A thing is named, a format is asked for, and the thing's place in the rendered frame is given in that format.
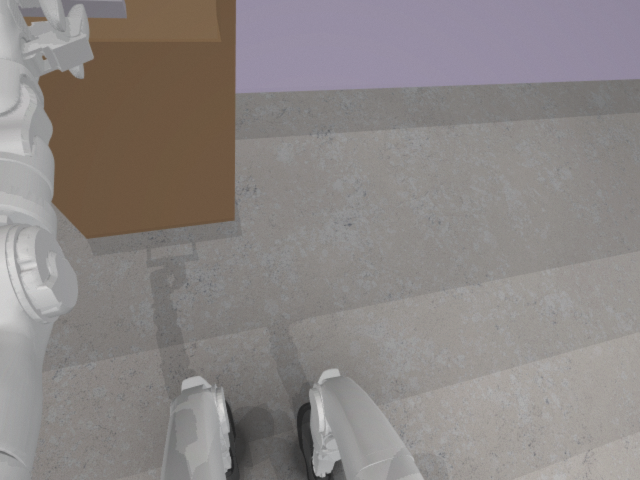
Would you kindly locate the left robot forearm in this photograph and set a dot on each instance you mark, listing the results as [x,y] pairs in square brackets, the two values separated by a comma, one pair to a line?
[26,161]

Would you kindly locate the drawer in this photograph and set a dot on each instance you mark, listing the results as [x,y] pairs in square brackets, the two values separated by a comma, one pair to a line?
[156,19]

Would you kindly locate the left robot hand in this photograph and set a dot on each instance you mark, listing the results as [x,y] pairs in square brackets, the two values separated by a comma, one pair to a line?
[62,40]

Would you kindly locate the cabinet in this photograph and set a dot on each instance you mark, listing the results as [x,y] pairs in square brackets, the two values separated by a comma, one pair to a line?
[146,141]

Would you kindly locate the left robot upper arm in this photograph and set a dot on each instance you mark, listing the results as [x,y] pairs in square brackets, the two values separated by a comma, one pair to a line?
[37,285]

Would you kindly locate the right robot thigh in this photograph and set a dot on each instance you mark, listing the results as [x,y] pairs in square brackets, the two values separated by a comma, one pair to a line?
[369,447]

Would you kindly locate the right robot foot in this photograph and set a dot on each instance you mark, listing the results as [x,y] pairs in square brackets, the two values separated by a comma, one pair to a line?
[306,442]

